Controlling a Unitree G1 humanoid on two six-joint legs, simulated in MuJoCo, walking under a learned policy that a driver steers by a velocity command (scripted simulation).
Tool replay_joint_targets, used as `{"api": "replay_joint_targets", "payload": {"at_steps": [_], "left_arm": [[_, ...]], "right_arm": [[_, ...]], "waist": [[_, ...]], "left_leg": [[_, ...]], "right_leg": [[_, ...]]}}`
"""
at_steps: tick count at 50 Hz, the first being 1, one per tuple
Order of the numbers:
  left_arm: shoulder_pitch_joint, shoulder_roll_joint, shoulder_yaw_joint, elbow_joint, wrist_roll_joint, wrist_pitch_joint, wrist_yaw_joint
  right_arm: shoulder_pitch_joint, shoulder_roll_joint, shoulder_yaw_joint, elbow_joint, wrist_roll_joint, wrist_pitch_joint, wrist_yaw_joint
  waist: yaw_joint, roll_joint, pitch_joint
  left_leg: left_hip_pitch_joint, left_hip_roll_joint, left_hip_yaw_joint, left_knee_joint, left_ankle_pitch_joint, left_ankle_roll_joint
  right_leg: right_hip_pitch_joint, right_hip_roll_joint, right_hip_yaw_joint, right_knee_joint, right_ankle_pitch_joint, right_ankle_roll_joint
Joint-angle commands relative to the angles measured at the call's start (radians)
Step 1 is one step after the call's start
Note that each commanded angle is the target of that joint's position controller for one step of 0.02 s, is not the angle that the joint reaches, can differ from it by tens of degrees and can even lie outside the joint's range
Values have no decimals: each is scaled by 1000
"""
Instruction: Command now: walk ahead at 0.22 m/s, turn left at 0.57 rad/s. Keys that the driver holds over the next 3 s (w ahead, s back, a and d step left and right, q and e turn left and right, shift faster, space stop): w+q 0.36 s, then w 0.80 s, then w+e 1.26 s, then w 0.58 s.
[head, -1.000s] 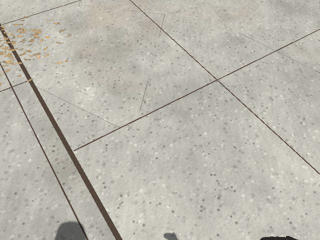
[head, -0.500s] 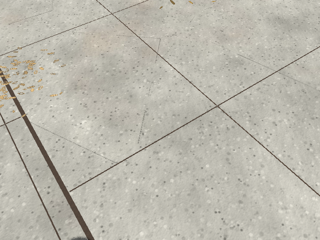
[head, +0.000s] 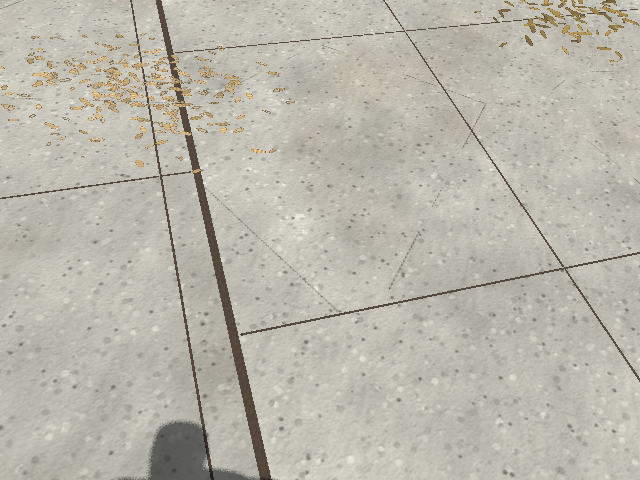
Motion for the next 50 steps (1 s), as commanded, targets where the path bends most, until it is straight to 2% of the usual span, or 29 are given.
{"api": "replay_joint_targets", "payload": {"at_steps": [1,4,8,14,16,18,19,20,21,22,23,24,26,28,30,34,35,37,39,40,41,42,43,44,45,46,47,48,50], "left_arm": [[-51,82,20,-67,5,-27,-19],[-82,73,16,-83,4,-35,-18],[-139,75,12,-115,-2,-48,-19],[-214,78,-3,-177,-12,-74,-23],[-191,83,-6,-190,-18,-84,-21],[-72,82,-6,-170,-26,-98,-11],[20,98,0,-145,-19,-109,-1],[136,167,17,-129,-1,-119,14],[222,285,39,-125,18,-114,24],[193,260,41,-109,13,-105,19],[134,165,20,-128,1,-104,8],[92,110,6,-132,-8,-109,0],[94,75,-8,-118,-4,-123,-1],[146,84,-6,-87,-12,-138,-7],[186,85,-5,-63,-22,-147,-12],[220,72,-11,-30,-28,-142,-15],[234,80,-10,-21,-27,-141,-16],[264,107,-5,-2,-25,-139,-16],[280,123,-3,15,-25,-133,-14],[276,130,-3,21,-26,-130,-12],[278,136,-2,28,-27,-125,-10],[277,133,-5,33,-30,-118,-8],[275,114,-14,20,-33,-116,-8],[329,1,-41,-29,-49,-116,-15],[343,79,-16,-15,-35,-109,-8],[262,111,-4,-29,-23,-104,-7],[214,82,-13,-38,-23,-110,-15],[206,63,-16,-32,-22,-107,-19],[238,41,-19,-10,-1,-82,-31]], "right_arm": [[28,-152,-32,-52,8,-36,1],[87,-165,-36,-37,6,-58,2],[134,-178,-39,-30,2,-68,3],[157,-200,-50,-38,-7,-81,10],[132,-206,-53,-51,-9,-85,13],[62,-211,-56,-73,-5,-86,13],[56,-189,-49,-73,-1,-91,12],[58,-130,-31,-83,8,-105,13],[67,-59,-12,-124,22,-112,16],[128,-119,-16,-100,-4,-100,10],[118,-134,-18,-75,-15,-95,15],[82,-124,-15,-71,-20,-96,28],[44,-115,-11,-75,-31,-89,45],[22,-112,-6,-84,-33,-83,52],[-39,-105,0,-104,-33,-79,55],[-221,-62,32,-164,-32,-80,67],[-262,-51,41,-176,-27,-80,70],[-300,-57,45,-187,-21,-79,69],[-295,-77,42,-186,-20,-80,59],[-265,-89,37,-176,-22,-81,51],[-193,-104,29,-151,-25,-85,42],[-58,-122,18,-102,-31,-94,33],[93,-171,1,-61,-49,-104,20],[196,-270,-21,-55,-67,-106,8],[188,-269,-26,-48,-21,-93,12],[87,-213,-14,-51,-2,-89,13],[16,-151,2,-60,-2,-95,16],[-20,-119,12,-57,-6,-103,17],[-23,-94,20,-37,-3,-117,14]], "waist": [[-13,117,-2],[-32,131,3],[-59,143,17],[-80,141,24],[-58,148,20],[22,134,4],[67,92,-28],[116,-28,-95],[118,-266,-166],[54,-199,-101],[27,-63,-3],[15,-3,47],[10,-57,37],[10,-79,3],[12,-66,-1],[38,-68,27],[48,-74,34],[55,-78,39],[40,-71,41],[20,-67,26],[-14,-62,-14],[-75,-32,-85],[-134,1,-175],[-122,216,-318],[-113,237,-346],[-69,145,-170],[-47,112,-70],[-14,103,-27],[28,117,-8]], "left_leg": [[161,229,-365,-298,-229,126],[200,224,-380,-298,-202,141],[193,224,-417,-294,-196,167],[130,211,-471,-229,-147,178],[73,198,-493,-196,-112,160],[-64,154,-480,-120,-42,111],[-141,106,-436,-33,-24,78],[-239,30,-330,182,-60,34],[-433,-119,-148,463,-302,-8],[-502,-52,-135,620,-312,0],[-506,-6,-150,670,-225,8],[-485,23,-141,650,-150,-1],[-452,46,-115,614,-75,-25],[-454,37,-96,620,-35,-43],[-497,49,-71,597,-8,-61],[-451,91,45,369,102,-84],[-405,90,66,298,125,-80],[-325,79,92,207,132,-61],[-270,65,98,156,118,-30],[-214,46,104,130,93,-12],[-120,18,112,94,79,7],[54,-5,122,31,104,33],[291,99,15,26,58,69],[559,416,-414,-18,-82,154],[528,492,-690,-149,-70,214],[397,430,-527,-157,-92,186],[259,380,-403,-192,-17,166],[172,324,-312,-224,46,130],[78,268,-204,-263,162,107]], "right_leg": [[-191,-7,43,0,88,7],[-212,-1,49,-77,110,23],[-205,6,53,-192,113,40],[-108,29,60,-335,83,25],[0,45,64,-396,69,10],[252,70,50,-517,105,-6],[419,63,46,-569,126,-16],[591,-89,203,-643,-19,-50],[724,-332,640,-806,-356,-144],[622,-378,799,-833,-467,-205],[529,-334,696,-823,-443,-205],[459,-273,549,-823,-291,-189],[439,-187,364,-830,-10,-163],[467,-164,278,-812,248,-171],[494,-169,227,-810,403,-190],[446,-129,119,-832,526,-188],[428,-124,100,-834,543,-183],[426,-144,96,-827,581,-175],[465,-179,100,-792,677,-170],[486,-184,88,-737,798,-162],[505,-176,71,-638,925,-150],[477,-143,34,-471,961,-132],[321,-109,11,-252,755,-117],[22,13,-52,110,165,-77],[-103,88,37,271,-181,-86],[-164,19,74,293,-94,-97],[-152,-14,69,244,-21,-98],[-109,-43,62,183,18,-94],[-29,-61,49,127,45,-74]]}}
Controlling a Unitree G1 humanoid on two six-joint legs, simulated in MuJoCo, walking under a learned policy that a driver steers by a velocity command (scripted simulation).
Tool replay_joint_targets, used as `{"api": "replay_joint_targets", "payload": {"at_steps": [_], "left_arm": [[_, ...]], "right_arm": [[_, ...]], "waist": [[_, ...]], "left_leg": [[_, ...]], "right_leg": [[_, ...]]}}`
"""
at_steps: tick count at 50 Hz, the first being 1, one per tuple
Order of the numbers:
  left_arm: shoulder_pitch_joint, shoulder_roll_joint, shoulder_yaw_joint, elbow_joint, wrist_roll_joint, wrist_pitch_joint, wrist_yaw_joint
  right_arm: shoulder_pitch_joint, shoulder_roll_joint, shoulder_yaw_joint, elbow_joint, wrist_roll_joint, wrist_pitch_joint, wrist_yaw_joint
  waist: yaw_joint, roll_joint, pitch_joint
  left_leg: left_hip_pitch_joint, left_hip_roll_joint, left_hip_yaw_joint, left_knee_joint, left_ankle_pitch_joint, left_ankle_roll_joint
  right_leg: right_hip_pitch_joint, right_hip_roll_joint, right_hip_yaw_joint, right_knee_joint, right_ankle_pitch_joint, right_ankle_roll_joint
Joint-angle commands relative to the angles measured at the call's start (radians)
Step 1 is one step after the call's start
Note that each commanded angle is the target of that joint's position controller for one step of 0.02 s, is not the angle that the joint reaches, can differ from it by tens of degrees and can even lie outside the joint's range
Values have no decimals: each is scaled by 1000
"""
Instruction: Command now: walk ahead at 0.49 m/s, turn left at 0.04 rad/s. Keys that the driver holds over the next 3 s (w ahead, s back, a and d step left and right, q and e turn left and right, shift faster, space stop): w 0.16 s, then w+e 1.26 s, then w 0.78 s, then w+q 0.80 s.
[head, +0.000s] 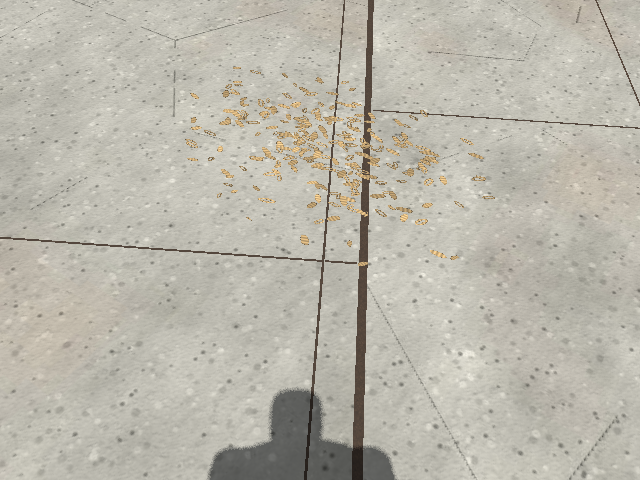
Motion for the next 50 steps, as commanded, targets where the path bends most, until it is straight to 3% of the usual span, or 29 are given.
{"api": "replay_joint_targets", "payload": {"at_steps": [1,4,8,12,15,18,19,20,21,22,23,24,25,26,27,29,32,37,42,44,46,47,48,49,50], "left_arm": [[64,66,16,-32,17,15,-15],[-37,63,18,-61,19,27,-23],[-205,55,11,-116,14,25,-25],[-316,38,-5,-148,1,19,-28],[-370,45,-6,-174,3,15,-29],[-304,60,2,-161,8,8,-21],[-223,76,11,-137,11,5,-16],[-86,95,24,-94,16,-2,-12],[77,153,48,-51,33,-6,-4],[136,276,85,-56,38,2,8],[94,257,82,-51,-7,12,-2],[15,232,77,-56,-21,17,-1],[-33,174,65,-64,-17,17,-1],[-64,144,57,-66,-15,14,2],[-79,123,50,-62,-20,10,7],[-59,131,50,-57,-23,-7,7],[-9,166,60,-51,-24,-13,9],[95,167,63,-44,-22,-3,13],[150,180,65,-49,-5,4,26],[109,198,70,-67,-2,3,34],[48,219,74,-88,-3,-4,28],[38,201,69,-94,-14,-13,17],[75,110,46,-132,-40,-21,12],[174,94,41,-153,-41,-13,14],[141,160,48,-116,-6,6,22]], "right_arm": [[87,-93,-22,-1,9,-29,-5],[140,-112,-28,35,19,-40,-5],[211,-99,-23,76,20,-37,-6],[267,-106,-21,111,8,-41,-14],[296,-104,-17,138,-1,-38,-27],[266,-129,-19,144,-6,-34,-41],[259,-143,-23,145,-10,-28,-44],[249,-156,-26,141,-9,-19,-45],[231,-156,-23,116,-3,-19,-46],[281,-72,-7,61,21,-28,-27],[232,-127,-24,49,4,-36,-22],[151,-127,-24,18,1,-45,-15],[119,-122,-20,7,5,-55,-13],[110,-111,-21,6,0,-49,-13],[121,-102,-18,1,-15,-31,-13],[127,-80,-14,-8,-28,2,-7],[27,-75,-13,-54,-27,20,-1],[-165,-77,-7,-127,-16,19,6],[-288,-89,3,-187,-5,4,10],[-238,-114,-2,-186,-2,-6,7],[-49,-158,-20,-132,1,-19,-9],[87,-198,-35,-106,-10,-33,-23],[225,-282,-54,-112,-36,-34,-43],[178,-324,-67,-112,-34,-16,-38],[113,-220,-52,-123,-18,-5,-33]], "waist": [[-5,95,-39],[-10,79,-1],[-42,67,34],[-76,71,48],[-86,67,64],[-41,94,10],[-6,105,-41],[51,99,-115],[121,64,-202],[85,-157,-312],[68,-102,-342],[36,-47,-184],[13,20,-89],[-22,46,-33],[-53,36,-21],[-68,11,-42],[-51,-7,-19],[27,-37,-12],[65,-52,-10],[25,-63,-18],[-65,-50,-94],[-133,12,-182],[-160,152,-345],[-77,339,-385],[-55,157,-238]], "left_leg": [[135,259,-283,-289,166,115],[151,244,-229,-341,193,125],[202,217,-170,-352,281,112],[271,230,-84,-354,377,87],[369,265,-43,-322,469,75],[439,279,14,-155,868,48],[450,279,32,-21,994,40],[412,265,56,170,984,26],[217,244,73,426,752,5],[-184,63,95,841,83,-48],[-352,-5,-96,973,-309,-43],[-425,67,-142,947,-215,-37],[-404,106,-129,871,-143,-41],[-359,132,-126,795,-125,-51],[-300,148,-125,739,-120,-70],[-254,150,-107,678,-115,-101],[-309,155,-81,555,-22,-138],[-384,131,-81,331,148,-154],[-369,83,-87,177,138,-131],[-251,67,-105,97,93,-108],[34,22,-87,26,33,-71],[249,95,-146,-20,29,-36],[510,366,-438,-52,-186,23],[578,523,-843,-171,-201,116],[444,484,-778,-167,-309,111]], "right_leg": [[-148,-61,23,-4,56,13],[-240,-81,3,-71,145,37],[-316,-81,-24,-244,281,59],[-283,-38,-52,-408,360,30],[-280,-7,-62,-482,321,-12],[-149,66,-117,-525,198,-71],[-62,102,-133,-537,150,-93],[96,131,-134,-598,162,-119],[351,37,6,-622,146,-173],[653,-258,508,-659,131,-327],[684,-313,765,-792,185,-369],[555,-279,602,-812,164,-333],[414,-244,494,-845,233,-295],[310,-194,417,-866,311,-257],[233,-147,353,-883,376,-232],[183,-107,297,-894,457,-227],[159,-71,271,-923,443,-214],[263,-50,296,-893,474,-162],[376,-79,357,-811,586,-157],[361,-91,385,-767,620,-128],[291,-49,372,-602,754,-85],[206,17,321,-401,678,-60],[23,97,218,-107,317,-30],[-207,191,131,65,-247,-21],[-271,90,133,143,-155,-29]]}}
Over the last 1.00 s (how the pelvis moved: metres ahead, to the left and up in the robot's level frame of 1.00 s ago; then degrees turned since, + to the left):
0.39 0.09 -0.01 18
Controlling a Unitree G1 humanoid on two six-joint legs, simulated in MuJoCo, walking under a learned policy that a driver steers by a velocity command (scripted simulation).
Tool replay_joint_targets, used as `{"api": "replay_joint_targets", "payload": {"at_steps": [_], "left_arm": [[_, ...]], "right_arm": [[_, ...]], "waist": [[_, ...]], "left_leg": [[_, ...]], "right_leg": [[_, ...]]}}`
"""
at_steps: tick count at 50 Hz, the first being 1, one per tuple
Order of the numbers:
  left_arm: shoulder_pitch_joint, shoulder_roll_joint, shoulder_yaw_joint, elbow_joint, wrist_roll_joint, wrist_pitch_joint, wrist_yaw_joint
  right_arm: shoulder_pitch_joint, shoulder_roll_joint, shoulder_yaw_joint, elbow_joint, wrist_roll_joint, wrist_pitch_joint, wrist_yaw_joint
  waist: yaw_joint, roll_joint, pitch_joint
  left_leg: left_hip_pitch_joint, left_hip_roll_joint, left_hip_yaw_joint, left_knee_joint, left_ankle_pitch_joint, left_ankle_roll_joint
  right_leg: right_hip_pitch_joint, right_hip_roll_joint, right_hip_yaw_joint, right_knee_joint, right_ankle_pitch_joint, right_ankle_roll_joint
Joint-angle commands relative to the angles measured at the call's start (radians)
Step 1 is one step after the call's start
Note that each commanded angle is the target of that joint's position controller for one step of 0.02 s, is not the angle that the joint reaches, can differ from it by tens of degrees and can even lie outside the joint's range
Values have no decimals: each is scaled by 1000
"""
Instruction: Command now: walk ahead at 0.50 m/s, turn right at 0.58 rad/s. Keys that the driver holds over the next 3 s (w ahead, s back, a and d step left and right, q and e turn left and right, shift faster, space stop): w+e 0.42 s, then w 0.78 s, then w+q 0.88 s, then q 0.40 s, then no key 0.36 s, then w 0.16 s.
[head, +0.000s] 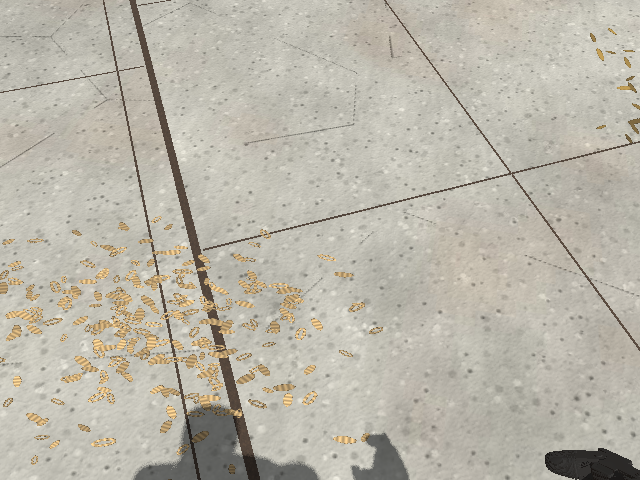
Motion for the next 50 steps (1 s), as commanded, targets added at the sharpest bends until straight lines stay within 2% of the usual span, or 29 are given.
{"api": "replay_joint_targets", "payload": {"at_steps": [1,2,3,4,6,8,11,14,18,19,21,22,23,24,25,26,27,28,29,30,31,33,36,40,46,48,50], "left_arm": [[-7,103,12,-82,21,-3,-7],[-38,82,9,-89,22,1,-16],[-54,76,10,-95,34,10,-25],[-52,69,8,-96,38,23,-34],[-82,55,4,-116,35,37,-46],[-145,46,0,-143,36,43,-57],[-249,35,-9,-184,34,42,-67],[-348,10,-26,-218,31,35,-79],[-453,11,-35,-263,38,33,-90],[-460,16,-33,-269,41,33,-88],[-423,30,-26,-265,47,34,-78],[-354,41,-18,-247,51,29,-71],[-212,59,-5,-202,58,20,-61],[-39,116,19,-150,69,13,-44],[-43,229,42,-159,58,14,-27],[22,218,43,-170,27,25,-14],[-40,190,36,-144,20,26,-3],[-85,134,20,-134,15,18,-1],[-126,97,7,-129,15,7,-1],[-155,71,-3,-126,11,-1,-2],[-160,57,-10,-121,10,-12,-7],[-131,70,-7,-95,4,-30,-12],[-78,84,-4,-63,2,-37,-13],[-15,79,-8,-28,1,-41,-12],[77,82,-16,34,16,-41,3],[65,97,-15,46,21,-40,11],[28,120,-12,50,27,-41,16]], "right_arm": [[203,-123,-53,-7,11,12,-10],[176,-95,-44,-4,8,10,-7],[188,-89,-41,8,10,4,-10],[201,-89,-41,21,14,-4,-9],[235,-96,-45,41,26,-25,0],[252,-104,-51,53,30,-33,3],[283,-103,-53,73,27,-30,4],[301,-111,-56,89,27,-28,5],[364,-143,-65,119,27,-16,-5],[376,-150,-67,127,26,-9,-8],[385,-179,-72,138,23,6,-15],[397,-190,-72,145,23,15,-18],[394,-192,-69,145,27,22,-18],[386,-169,-60,121,27,23,-15],[440,-35,-29,47,35,17,11],[338,-135,-52,40,25,16,8],[258,-132,-52,18,39,10,11],[260,-111,-42,25,42,-1,12],[277,-103,-42,44,32,5,13],[322,-99,-40,61,16,22,16],[347,-93,-41,77,8,39,20],[341,-77,-42,79,5,56,32],[226,-69,-44,50,7,61,37],[94,-60,-41,15,12,56,38],[-64,-52,-30,-38,15,43,41],[-50,-59,-31,-41,16,36,40],[81,-83,-44,0,18,29,25]], "waist": [[-110,45,-114],[-95,44,-63],[-90,88,-38],[-79,113,-32],[-74,115,-42],[-77,106,-31],[-91,95,-3],[-111,94,16],[-139,90,40],[-139,91,37],[-113,111,-2],[-83,115,-48],[-18,93,-127],[56,16,-232],[-16,-243,-342],[54,-91,-390],[25,-46,-231],[-18,-22,-135],[-62,-2,-86],[-100,-16,-74],[-115,-23,-78],[-124,-23,-62],[-97,-28,-1],[-59,-36,24],[-15,-46,59],[-38,-53,57],[-104,-72,-12]], "left_leg": [[474,386,-545,-303,-310,152],[396,336,-413,-332,-194,128],[351,303,-320,-348,-93,114],[324,278,-249,-361,-14,105],[329,277,-174,-376,122,114],[346,281,-108,-401,170,124],[364,262,-7,-419,230,122],[368,236,87,-415,262,103],[456,273,143,-384,347,88],[488,281,158,-352,420,82],[536,288,199,-216,728,69],[539,290,208,-92,846,69],[477,280,225,96,817,57],[283,254,232,360,547,33],[-166,85,212,717,-394,-24],[-251,34,20,835,-399,-26],[-308,92,-15,817,-274,-15],[-258,120,-15,723,-216,-9],[-192,144,-20,645,-198,-11],[-118,150,-21,603,-192,-18],[-73,149,-18,575,-186,-23],[-81,142,-2,528,-151,-32],[-182,153,6,424,-31,-46],[-243,140,14,261,92,-48],[-236,83,51,68,106,1],[-175,55,60,20,42,34],[22,-10,83,-17,-42,72]], "right_leg": [[-476,-115,-56,363,96,6],[-455,-144,-68,325,143,14],[-440,-163,-78,302,158,23],[-423,-172,-88,297,170,31],[-442,-177,-99,293,203,38],[-505,-191,-106,275,260,48],[-565,-200,-132,173,357,63],[-517,-197,-184,-16,466,57],[-469,-182,-257,-182,424,15],[-454,-168,-272,-208,384,-1],[-360,-107,-313,-241,272,-41],[-267,-68,-315,-266,227,-67],[-79,-36,-302,-339,256,-96],[192,-135,-150,-385,214,-140],[529,-480,375,-429,217,-270],[509,-526,555,-544,295,-295],[403,-485,347,-548,425,-265],[253,-437,236,-565,556,-228],[153,-383,146,-586,629,-185],[76,-347,84,-613,668,-166],[39,-328,51,-635,683,-157],[18,-306,14,-674,694,-161],[32,-291,-13,-728,636,-146],[106,-284,-41,-733,665,-119],[245,-319,-58,-693,797,-109],[275,-337,-67,-649,925,-99],[274,-329,-91,-499,1209,-72]]}}
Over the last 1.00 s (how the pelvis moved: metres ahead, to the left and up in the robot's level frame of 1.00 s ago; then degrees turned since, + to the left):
0.57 -0.06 -0.01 -25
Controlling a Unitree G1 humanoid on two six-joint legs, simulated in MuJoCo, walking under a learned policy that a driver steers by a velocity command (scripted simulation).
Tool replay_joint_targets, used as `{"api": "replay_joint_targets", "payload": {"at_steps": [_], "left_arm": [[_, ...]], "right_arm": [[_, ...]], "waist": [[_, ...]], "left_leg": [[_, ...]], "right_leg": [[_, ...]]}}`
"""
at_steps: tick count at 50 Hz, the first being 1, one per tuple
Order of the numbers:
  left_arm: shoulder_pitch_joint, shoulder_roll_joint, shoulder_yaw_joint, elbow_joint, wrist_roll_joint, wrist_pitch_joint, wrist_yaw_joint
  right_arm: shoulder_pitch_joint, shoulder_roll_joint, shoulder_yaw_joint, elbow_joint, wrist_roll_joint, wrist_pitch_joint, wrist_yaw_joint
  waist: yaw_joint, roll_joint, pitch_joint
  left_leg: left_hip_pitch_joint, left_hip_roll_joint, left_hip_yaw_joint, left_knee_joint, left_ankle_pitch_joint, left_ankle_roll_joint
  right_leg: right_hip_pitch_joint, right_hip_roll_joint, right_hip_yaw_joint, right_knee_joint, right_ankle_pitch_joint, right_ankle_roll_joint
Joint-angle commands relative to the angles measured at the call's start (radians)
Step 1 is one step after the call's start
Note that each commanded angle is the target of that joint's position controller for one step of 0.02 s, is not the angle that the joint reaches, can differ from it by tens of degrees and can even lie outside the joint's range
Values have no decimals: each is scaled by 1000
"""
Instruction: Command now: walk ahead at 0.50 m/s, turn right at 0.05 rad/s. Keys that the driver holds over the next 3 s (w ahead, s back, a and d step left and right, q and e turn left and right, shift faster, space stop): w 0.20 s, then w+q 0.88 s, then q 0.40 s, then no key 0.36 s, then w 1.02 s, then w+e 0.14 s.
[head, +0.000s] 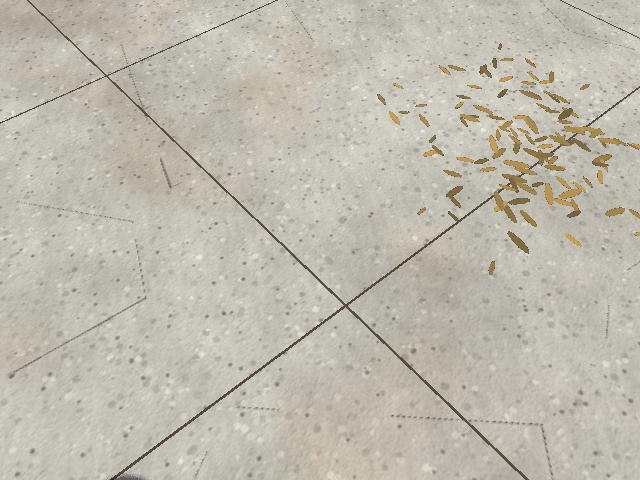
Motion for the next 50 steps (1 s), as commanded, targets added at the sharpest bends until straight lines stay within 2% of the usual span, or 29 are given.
{"api": "replay_joint_targets", "payload": {"at_steps": [1,2,3,4,5,6,7,8,10,13,17,22,24,25,26,27,28,29,30,31,32,33,34,37,42,44,47,49,50], "left_arm": [[-25,175,33,-26,6,-8,9],[-32,161,26,-39,-3,-11,8],[72,65,6,-68,-42,-15,-2],[53,128,23,-53,-12,-14,-1],[-21,131,28,-71,-3,-11,-3],[-70,119,22,-81,0,-15,-10],[-87,99,21,-82,0,-9,-15],[-76,90,18,-80,12,5,-19],[-62,65,12,-70,19,24,-32],[-184,57,7,-116,23,29,-38],[-359,38,-6,-174,13,24,-40],[-480,57,-7,-222,1,14,-30],[-452,82,0,-226,-2,4,-24],[-395,97,7,-212,-1,-4,-20],[-281,115,18,-178,4,-15,-12],[-133,171,37,-144,25,-31,2],[-26,268,61,-155,48,-31,15],[-64,277,68,-151,31,-10,11],[-146,176,46,-172,21,-1,6],[-204,108,30,-180,12,-4,3],[-230,83,24,-179,13,-9,3],[-224,73,20,-166,8,-16,6],[-215,73,21,-157,5,-25,7],[-174,88,30,-133,-7,-47,3],[-129,89,35,-103,-1,-46,0],[-116,103,40,-95,-1,-45,1],[-72,130,48,-75,-1,-36,7],[-52,144,53,-62,1,-22,11],[-51,157,55,-59,2,-15,14]], "right_arm": [[207,-127,-44,12,-1,-29,-24],[382,-174,-60,57,-20,-38,-38],[482,-304,-95,69,-41,-38,-44],[425,-258,-85,73,0,-28,-29],[306,-211,-74,61,19,-25,-25],[236,-140,-56,51,18,-28,-19],[209,-108,-45,58,14,-34,-20],[202,-86,-37,74,16,-40,-23],[237,-91,-37,100,16,-57,-21],[293,-119,-45,138,27,-66,-19],[349,-126,-48,164,30,-60,-22],[405,-150,-58,177,19,-50,-30],[379,-168,-66,166,13,-45,-37],[357,-177,-70,159,11,-43,-38],[337,-178,-71,153,15,-44,-37],[334,-144,-64,139,23,-47,-32],[370,-53,-44,89,53,-49,-31],[419,-84,-53,80,43,-40,-34],[399,-125,-63,108,24,-24,-38],[348,-111,-62,109,18,-22,-27],[327,-90,-61,104,15,-16,-19],[313,-89,-63,98,1,-4,-11],[314,-78,-61,99,-6,8,-3],[242,-68,-59,64,-5,27,12],[73,-55,-46,-1,-3,29,31],[6,-44,-36,-25,-4,25,39],[-69,-52,-32,-60,-9,24,47],[-83,-63,-35,-72,-14,24,45],[-68,-69,-38,-71,-15,25,42]], "waist": [[-153,-84,-88],[-224,-45,-197],[-194,177,-341],[-170,136,-337],[-120,66,-157],[-104,5,-68],[-77,10,-17],[-51,35,4],[-37,44,-6],[-44,31,28],[-87,35,48],[-125,54,20],[-99,63,7],[-71,65,-11],[-17,33,-60],[38,-48,-163],[52,-219,-312],[5,-319,-335],[-28,-162,-197],[-36,-87,-95],[-54,-98,-52],[-67,-129,-28],[-76,-135,-25],[-82,-112,-24],[-61,-103,22],[-46,-105,36],[-27,-102,54],[-27,-105,52],[-38,-114,36]], "left_leg": [[296,-87,35,-93,-56,65],[566,23,-77,-110,-62,108],[860,334,-557,-158,-161,241],[822,376,-791,-290,-126,267],[666,342,-618,-301,-191,245],[534,300,-500,-344,-162,220],[449,248,-405,-379,-124,184],[379,207,-333,-405,-66,157],[345,182,-263,-431,48,159],[354,152,-224,-472,95,178],[377,104,-191,-459,151,157],[475,129,-243,-356,272,143],[493,148,-283,-301,293,125],[484,148,-296,-252,314,113],[454,112,-276,-127,347,94],[354,41,-224,99,254,72],[100,-83,-119,412,-129,31],[-67,-122,-111,569,-448,38],[-104,-43,-149,633,-382,46],[-96,-8,-147,613,-300,38],[-69,18,-138,577,-253,28],[-55,36,-132,556,-232,15],[-42,39,-123,559,-207,4],[-100,51,-112,550,-126,-16],[-159,57,-72,348,35,-35],[-115,52,-36,226,86,-26],[-78,37,17,115,46,9],[-50,10,47,69,-30,41],[-8,-19,68,53,-83,61]], "right_leg": [[-56,-261,42,352,1108,-58],[-224,-226,19,593,884,-43],[-569,-51,-55,1010,319,10],[-702,8,68,1141,-130,-5],[-760,-66,92,1153,-57,-11],[-753,-109,77,1095,8,-11],[-724,-142,64,1030,36,-8],[-677,-163,55,981,54,4],[-642,-169,28,951,83,24],[-734,-205,-10,824,179,66],[-738,-186,-42,557,317,111],[-688,-144,-34,410,328,111],[-619,-134,-15,362,257,92],[-540,-120,-15,329,215,80],[-387,-104,-23,260,216,61],[-170,-201,70,225,170,22],[94,-478,406,168,-6,-41],[90,-563,682,66,-51,-111],[-27,-522,560,65,-131,-100],[-147,-467,414,40,-71,-82],[-220,-423,302,10,29,-56],[-261,-395,222,-5,119,-44],[-279,-376,162,-14,192,-39],[-260,-375,55,-37,339,-54],[-233,-349,-98,-53,419,-57],[-229,-348,-148,-51,436,-50],[-163,-375,-191,-28,498,-39],[-101,-387,-222,33,634,-28],[-76,-388,-242,96,790,-20]]}}
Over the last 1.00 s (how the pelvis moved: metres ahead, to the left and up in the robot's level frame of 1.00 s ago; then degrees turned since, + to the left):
0.51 -0.12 0.00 -21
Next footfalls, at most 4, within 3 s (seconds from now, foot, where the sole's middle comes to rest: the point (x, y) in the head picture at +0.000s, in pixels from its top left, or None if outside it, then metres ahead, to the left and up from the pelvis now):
0.04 left None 0.19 0.10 -0.76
0.54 right None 0.47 -0.09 -0.76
1.06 left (268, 384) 0.66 0.20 -0.76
1.64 right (293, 301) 0.87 0.16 -0.76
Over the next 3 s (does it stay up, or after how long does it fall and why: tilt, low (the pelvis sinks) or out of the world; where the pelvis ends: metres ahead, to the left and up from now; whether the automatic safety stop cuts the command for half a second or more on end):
stays up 1.06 0.49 0.01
